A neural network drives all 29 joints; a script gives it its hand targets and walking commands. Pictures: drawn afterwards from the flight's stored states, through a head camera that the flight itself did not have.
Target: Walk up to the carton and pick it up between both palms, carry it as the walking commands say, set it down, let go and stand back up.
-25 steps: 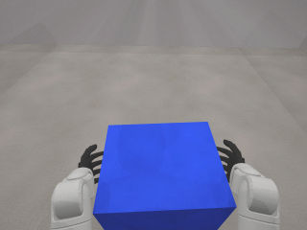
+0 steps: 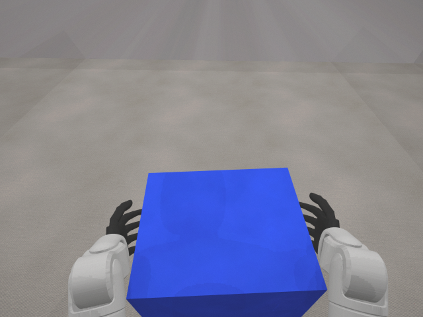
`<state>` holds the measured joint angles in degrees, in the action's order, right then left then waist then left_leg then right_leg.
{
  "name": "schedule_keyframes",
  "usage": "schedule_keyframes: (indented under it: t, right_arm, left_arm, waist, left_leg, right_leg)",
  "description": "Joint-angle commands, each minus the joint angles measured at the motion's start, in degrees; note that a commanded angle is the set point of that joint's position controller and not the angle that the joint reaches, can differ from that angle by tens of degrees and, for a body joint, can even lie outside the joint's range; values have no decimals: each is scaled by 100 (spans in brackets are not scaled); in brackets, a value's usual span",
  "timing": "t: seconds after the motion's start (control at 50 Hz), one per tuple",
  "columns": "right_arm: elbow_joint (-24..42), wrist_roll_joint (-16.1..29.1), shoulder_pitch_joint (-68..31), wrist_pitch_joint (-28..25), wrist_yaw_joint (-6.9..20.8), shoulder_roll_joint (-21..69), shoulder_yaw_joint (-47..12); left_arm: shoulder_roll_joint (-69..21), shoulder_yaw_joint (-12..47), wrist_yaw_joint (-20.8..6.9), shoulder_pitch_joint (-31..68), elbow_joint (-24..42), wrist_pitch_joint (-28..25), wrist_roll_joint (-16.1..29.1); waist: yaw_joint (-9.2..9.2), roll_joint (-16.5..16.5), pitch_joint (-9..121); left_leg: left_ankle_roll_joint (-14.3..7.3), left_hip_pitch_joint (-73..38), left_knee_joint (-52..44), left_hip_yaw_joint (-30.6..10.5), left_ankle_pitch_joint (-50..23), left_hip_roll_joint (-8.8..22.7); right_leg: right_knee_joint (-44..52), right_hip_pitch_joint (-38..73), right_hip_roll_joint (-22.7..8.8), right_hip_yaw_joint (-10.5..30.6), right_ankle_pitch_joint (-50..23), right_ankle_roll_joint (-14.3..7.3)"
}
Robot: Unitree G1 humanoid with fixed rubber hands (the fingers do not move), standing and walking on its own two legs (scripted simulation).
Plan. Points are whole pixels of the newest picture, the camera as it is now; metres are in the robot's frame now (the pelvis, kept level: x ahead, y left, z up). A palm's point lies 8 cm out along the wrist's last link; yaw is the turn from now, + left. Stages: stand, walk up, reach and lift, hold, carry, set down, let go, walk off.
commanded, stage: carry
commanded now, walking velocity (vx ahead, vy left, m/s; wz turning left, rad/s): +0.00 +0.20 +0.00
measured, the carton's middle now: (221, 250) +0.26 +0.01 +0.02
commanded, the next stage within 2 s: none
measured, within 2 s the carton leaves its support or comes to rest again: neither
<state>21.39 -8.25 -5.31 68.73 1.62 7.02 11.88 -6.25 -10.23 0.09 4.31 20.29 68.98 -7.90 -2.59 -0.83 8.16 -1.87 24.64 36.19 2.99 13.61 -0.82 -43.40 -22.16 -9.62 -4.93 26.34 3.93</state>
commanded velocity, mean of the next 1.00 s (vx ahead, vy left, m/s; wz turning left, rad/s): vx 0.00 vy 0.20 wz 0.00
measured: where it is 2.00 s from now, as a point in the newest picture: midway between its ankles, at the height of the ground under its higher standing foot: outside the picture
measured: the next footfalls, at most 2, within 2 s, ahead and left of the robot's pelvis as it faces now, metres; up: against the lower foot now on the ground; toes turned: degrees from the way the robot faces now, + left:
right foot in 0.26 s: -0.01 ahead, -0.08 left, +0.00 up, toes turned -10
left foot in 0.52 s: +0.03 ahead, +0.21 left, +0.00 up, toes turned +1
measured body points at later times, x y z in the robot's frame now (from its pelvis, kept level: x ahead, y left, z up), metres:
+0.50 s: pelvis -0.05 +0.09 +0.00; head -0.08 +0.07 +0.45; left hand +0.20 +0.27 +0.08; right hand +0.21 -0.08 +0.08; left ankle -0.01 +0.21 -0.71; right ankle -0.05 -0.07 -0.72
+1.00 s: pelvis -0.11 +0.18 +0.00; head -0.12 +0.17 +0.45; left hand +0.14 +0.36 +0.08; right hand +0.15 +0.00 +0.07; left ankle -0.06 +0.27 -0.69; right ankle -0.12 +0.05 -0.72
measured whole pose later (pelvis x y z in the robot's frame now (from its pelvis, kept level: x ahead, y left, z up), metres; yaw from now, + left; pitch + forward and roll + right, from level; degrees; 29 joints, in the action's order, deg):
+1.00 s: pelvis -0.11 +0.18 +0.00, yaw -2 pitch +3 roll +1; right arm 23.4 -8.2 -2.8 67.5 1.9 6.9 10.9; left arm -6.9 -10.0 -0.1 2.4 22.4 68.2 -7.7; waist -2.6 1.3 5.9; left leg -2.7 32.0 50.8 3.3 19.8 -2.3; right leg -36.9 -20.5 -6.2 -6.2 19.3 0.8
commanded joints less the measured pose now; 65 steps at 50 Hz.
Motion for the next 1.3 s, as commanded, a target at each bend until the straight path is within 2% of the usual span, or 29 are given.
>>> schedule_keyframes:
  t: [0.0,0.14,0.2,0.22,0.24,0.26,0.28,0.32,0.4,0.46,0.5,0.52,0.54,0.62,0.74,0.8,0.82,0.84,0.86,0.88,0.9,0.94,1.0,1.06,1.1,1.12,1.14,1.22,1.28]
  right_arm:
    - [371,2440,-2587,-39,1079,4381,-4424]
    - [556,2413,-2608,-87,1071,4377,-4495]
    - [658,2352,-2520,-85,1025,4292,-4607]
    - [772,2346,-2591,-96,1004,4262,-4686]
    - [918,2397,-2680,-103,990,4317,-4823]
    - [1124,2478,-2973,-122,977,4291,-4935]
    - [1201,2596,-3206,-128,987,4385,-4985]
    - [1147,2555,-3323,-138,991,4407,-4847]
    - [1027,2527,-2909,-117,933,4253,-4803]
    - [851,2522,-2708,-40,945,4129,-4781]
    - [724,2488,-2692,-41,1005,4148,-4709]
    - [601,2425,-2618,-55,1031,4065,-4592]
    - [519,2403,-2531,-71,1049,4068,-4495]
    - [463,2430,-2436,-59,1097,4222,-4489]
    - [671,2427,-2465,-111,1066,4253,-4520]
    - [823,2388,-2395,-120,1025,4211,-4650]
    - [917,2376,-2415,-134,1004,4173,-4718]
    - [1065,2410,-2548,-155,988,4220,-4847]
    - [1237,2480,-2688,-172,975,4226,-4956]
    - [1281,2503,-2882,-192,983,4231,-4952]
    - [1530,2659,-3292,-210,982,4283,-5018]
    - [1308,2545,-3104,-216,974,4324,-4869]
    - [1204,2550,-2771,-178,939,4165,-4818]
    - [922,2506,-2501,-76,947,4020,-4751]
    - [781,2470,-2499,-70,1008,4061,-4692]
    - [676,2412,-2433,-85,1036,3972,-4575]
    - [595,2398,-2359,-100,1052,3989,-4483]
    - [542,2412,-2298,-94,1093,4137,-4491]
    - [683,2460,-2380,-123,1092,4177,-4498]
  left_arm:
    - [-4421,4740,-1286,3277,892,-64,2710]
    - [-4366,4659,-1235,3254,1128,-67,2668]
    - [-4402,4503,-1272,2926,1008,-61,2629]
    - [-4416,4432,-1288,2823,961,-67,2631]
    - [-4342,4355,-1299,2814,939,-102,2587]
    - [-4425,4371,-1312,2803,977,-158,2617]
    - [-4482,4377,-1325,2838,1025,-188,2685]
    - [-4572,4367,-1318,2934,986,-185,2618]
    - [-4380,4448,-1294,2848,1099,-150,2740]
    - [-4239,4390,-1284,2579,882,-99,2587]
    - [-4212,4423,-1263,2621,797,-86,2507]
    - [-4216,4467,-1249,2668,761,-70,2477]
    - [-4219,4552,-1248,2804,765,-45,2491]
    - [-4357,4712,-1234,3004,908,-111,2608]
    - [-4254,4662,-1186,3146,1263,-99,2624]
    - [-4326,4516,-1211,2743,1130,-103,2579]
    - [-4364,4471,-1231,2659,1096,-105,2590]
    - [-4332,4414,-1243,2654,1066,-140,2569]
    - [-4349,4392,-1254,2649,1070,-197,2560]
    - [-4432,4436,-1266,2590,1108,-237,2581]
    - [-4456,4363,-1277,2628,1107,-263,2617]
    - [-4533,4468,-1274,2852,1227,-254,2639]
    - [-4359,4517,-1244,2744,1313,-211,2721]
    - [-4192,4457,-1234,2469,1043,-131,2563]
    - [-4151,4476,-1219,2526,922,-108,2489]
    - [-4165,4522,-1206,2571,882,-89,2465]
    - [-4185,4610,-1208,2698,875,-66,2488]
    - [-4322,4726,-1206,2891,965,-140,2591]
    - [-4310,4752,-1153,3089,1226,-151,2620]
  waist:
    - [321,1171,1089]
    - [313,1241,1260]
    - [212,911,1525]
    - [175,263,1768]
    - [161,-1299,1577]
    - [209,-2152,1257]
    - [195,-1554,1163]
    - [200,-739,853]
    - [260,-1385,1065]
    - [302,-1695,1208]
    - [338,-601,1370]
    - [327,861,1401]
    - [358,1646,1088]
    - [307,1138,835]
    - [321,1215,1206]
    - [217,1039,1548]
    - [191,671,1846]
    - [154,-442,1704]
    - [198,-2000,1391]
    - [198,-1828,1141]
    - [182,-1365,967]
    - [224,-796,885]
    - [253,-1262,1060]
    - [307,-1663,1156]
    - [352,-553,1276]
    - [339,998,1283]
    - [358,1649,999]
    - [318,1052,813]
    - [322,1049,952]
  left_leg:
    - [-749,-1340,-1578,-1526,-1619,1373]
    - [-986,-1166,-1681,-1456,-974,1232]
    - [-582,-691,-1377,-1043,-882,1013]
    - [-178,-76,-851,-700,-1095,753]
    - [163,1064,100,-179,-245,254]
    - [274,1901,1306,-80,1422,200]
    - [186,1801,2150,-705,1341,482]
    - [206,1445,2240,-632,922,396]
    - [327,737,802,-164,841,231]
    - [257,-391,-414,213,578,57]
    - [73,-1287,-1374,-288,-239,518]
    - [-284,-1600,-1709,-1756,-1701,1578]
    - [-665,-1582,-1739,-2301,-2252,1837]
    - [-784,-958,-1760,-1315,-326,1255]
    - [-1049,-1198,-1747,-1612,-922,1247]
    - [-733,-1095,-1490,-1237,-1226,1070]
    - [-350,-672,-1132,-930,-1496,882]
    - [49,277,-461,-455,-1331,427]
    - [206,1318,497,-161,822,121]
    - [242,1859,1559,-338,1262,343]
    - [119,1528,2043,-790,1043,532]
    - [216,1387,2046,-558,786,342]
    - [262,777,859,-222,835,237]
    - [208,-428,-396,182,664,64]
    - [20,-1314,-1405,-369,-316,541]
    - [-366,-1669,-1732,-1880,-1920,1619]
    - [-752,-1601,-1747,-2338,-2503,1851]
    - [-845,-1042,-1761,-1379,-447,1277]
    - [-898,-1254,-1719,-1339,-770,1144]
  right_leg:
    - [-2073,-1182,631,-110,972,32]
    - [-694,-600,841,-284,687,-139]
    - [1656,935,735,-282,-489,-322]
    - [2236,1969,52,408,-875,-454]
    - [2596,2575,-1427,2184,-1522,-878]
    - [2613,2287,-2557,3050,-2409,-1450]
    - [2553,1854,-2448,2852,-2655,-1732]
    - [2256,1447,-1604,1734,-3019,-1372]
    - [1745,1376,-1077,1041,-4316,-975]
    - [1527,853,-982,848,-3048,-730]
    - [754,378,-455,307,-1694,-273]
    - [-190,-310,125,-143,-261,69]
    - [-1069,-1098,623,-306,1077,192]
    - [-2000,-1151,613,-111,589,16]
    - [-735,-636,865,-255,698,-149]
    - [1458,638,894,-384,-160,-312]
    - [2151,1649,424,-11,-755,-379]
    - [2636,2373,-635,1231,-815,-666]
    - [2629,2437,-2122,2760,-2040,-1221]
    - [2545,2200,-2543,2782,-2697,-1605]
    - [2411,1723,-2172,2390,-3166,-1716]
    - [2127,1575,-1479,1420,-3532,-1315]
    - [1731,1482,-1109,1007,-4416,-993]
    - [1491,885,-987,790,-3267,-743]
    - [717,391,-413,246,-1712,-268]
    - [-241,-383,175,-190,-151,83]
    - [-1121,-1061,620,-290,1157,178]
    - [-2113,-1154,603,-86,595,-1]
    - [-1709,-1122,761,-214,488,-39]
